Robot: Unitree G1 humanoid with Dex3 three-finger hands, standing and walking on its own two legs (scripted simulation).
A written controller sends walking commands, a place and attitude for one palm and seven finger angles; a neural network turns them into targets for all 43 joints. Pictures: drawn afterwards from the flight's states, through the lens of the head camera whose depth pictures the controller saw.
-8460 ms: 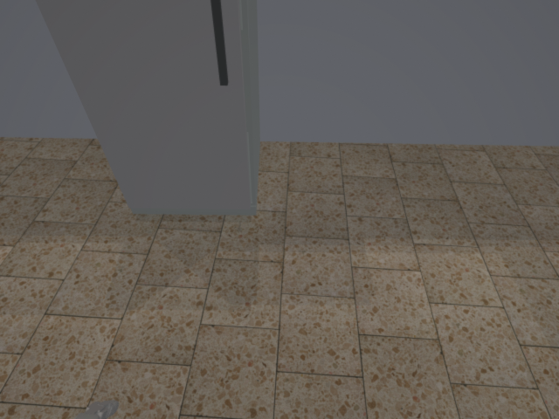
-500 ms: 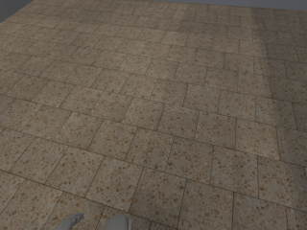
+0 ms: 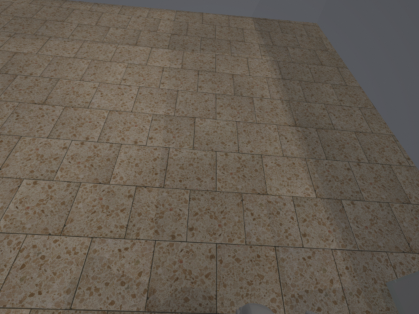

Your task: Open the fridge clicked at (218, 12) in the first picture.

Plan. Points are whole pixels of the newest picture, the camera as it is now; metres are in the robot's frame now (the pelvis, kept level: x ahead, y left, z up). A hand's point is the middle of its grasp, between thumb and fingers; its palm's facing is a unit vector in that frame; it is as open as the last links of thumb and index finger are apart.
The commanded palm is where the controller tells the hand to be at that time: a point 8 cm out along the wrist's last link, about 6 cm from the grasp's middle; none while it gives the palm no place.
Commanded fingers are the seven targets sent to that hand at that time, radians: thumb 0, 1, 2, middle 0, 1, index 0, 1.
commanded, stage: turn to face it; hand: right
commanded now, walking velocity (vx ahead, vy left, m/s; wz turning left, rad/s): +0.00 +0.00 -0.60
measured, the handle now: out of the picture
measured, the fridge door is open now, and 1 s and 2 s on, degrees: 0 0 0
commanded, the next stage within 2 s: none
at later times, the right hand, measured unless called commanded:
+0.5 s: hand out of the picture +0.01 -0.30 -0.17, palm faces +0.32 +0.92 -0.24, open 7.4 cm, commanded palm none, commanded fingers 0.00 -0.90 -0.90 0.20 0.30 0.20 0.30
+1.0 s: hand out of the picture -0.01 -0.22 -0.14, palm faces +0.54 +0.79 -0.29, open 7.4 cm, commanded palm none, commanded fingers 0.00 -0.90 -0.90 0.20 0.30 0.20 0.30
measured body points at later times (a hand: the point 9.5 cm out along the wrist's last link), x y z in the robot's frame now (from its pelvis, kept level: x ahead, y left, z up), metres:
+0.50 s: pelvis -0.01 -0.06 +0.00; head +0.02 -0.10 +0.45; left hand +0.16 +0.16 -0.12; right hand -0.01 -0.34 -0.15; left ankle +0.02 +0.11 -0.65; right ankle -0.01 -0.13 -0.74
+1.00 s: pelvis +0.01 +0.00 +0.00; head +0.04 +0.02 +0.45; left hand +0.18 +0.21 -0.16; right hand -0.04 -0.26 -0.12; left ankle +0.05 +0.10 -0.74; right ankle -0.09 -0.12 -0.64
